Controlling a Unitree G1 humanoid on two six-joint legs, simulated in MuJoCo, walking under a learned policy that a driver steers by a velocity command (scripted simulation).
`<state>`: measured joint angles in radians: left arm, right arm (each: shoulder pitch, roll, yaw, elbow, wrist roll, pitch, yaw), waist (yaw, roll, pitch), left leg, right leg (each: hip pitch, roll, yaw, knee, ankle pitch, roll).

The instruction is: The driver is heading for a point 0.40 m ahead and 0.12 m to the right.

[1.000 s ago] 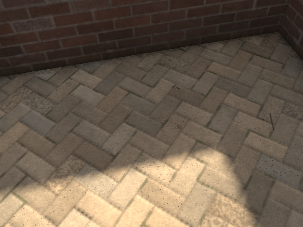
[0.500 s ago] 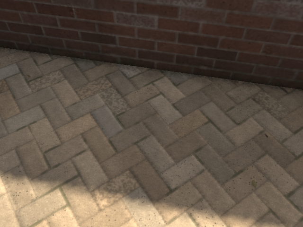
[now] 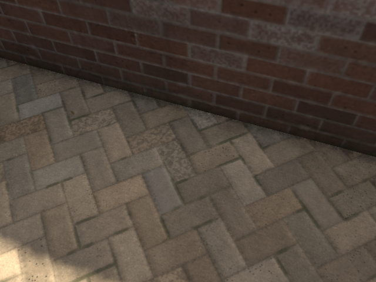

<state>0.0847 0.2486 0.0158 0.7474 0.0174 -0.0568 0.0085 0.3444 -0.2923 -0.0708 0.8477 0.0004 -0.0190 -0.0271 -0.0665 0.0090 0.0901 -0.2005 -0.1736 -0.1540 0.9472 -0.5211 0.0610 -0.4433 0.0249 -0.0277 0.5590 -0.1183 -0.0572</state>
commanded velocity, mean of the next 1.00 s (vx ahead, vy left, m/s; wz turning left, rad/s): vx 0.03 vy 0.00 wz -0.36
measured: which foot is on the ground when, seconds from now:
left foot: up 0.00-0.30, down 0.32-0.74, up 0.76-1.00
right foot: down 0.00-0.34, up 0.36-0.72, down 0.74-1.00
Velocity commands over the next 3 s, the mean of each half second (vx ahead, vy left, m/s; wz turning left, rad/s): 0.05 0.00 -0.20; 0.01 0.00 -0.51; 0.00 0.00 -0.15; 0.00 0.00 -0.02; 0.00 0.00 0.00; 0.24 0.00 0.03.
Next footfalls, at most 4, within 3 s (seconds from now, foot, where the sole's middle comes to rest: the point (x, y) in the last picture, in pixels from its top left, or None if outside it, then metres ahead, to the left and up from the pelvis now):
0.32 left None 0.06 0.10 -0.76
0.74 right None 0.00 -0.11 -0.76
1.22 left None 0.10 0.06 -0.76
2.90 right None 0.06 -0.16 -0.76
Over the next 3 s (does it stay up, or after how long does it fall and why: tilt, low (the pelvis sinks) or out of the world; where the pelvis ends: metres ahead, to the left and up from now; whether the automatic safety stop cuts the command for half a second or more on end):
stays up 0.09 -0.09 0.02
